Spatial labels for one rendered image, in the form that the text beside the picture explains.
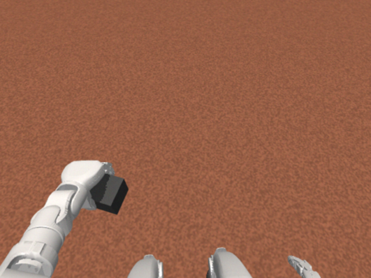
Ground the left robot arm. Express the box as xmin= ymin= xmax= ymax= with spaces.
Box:
xmin=0 ymin=181 xmax=88 ymax=278

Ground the cube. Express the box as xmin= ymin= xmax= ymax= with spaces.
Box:
xmin=90 ymin=174 xmax=129 ymax=215

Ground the right robot hand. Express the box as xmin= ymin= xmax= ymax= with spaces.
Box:
xmin=288 ymin=255 xmax=321 ymax=278

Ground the left robot hand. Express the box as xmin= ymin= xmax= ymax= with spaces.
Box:
xmin=61 ymin=160 xmax=115 ymax=210

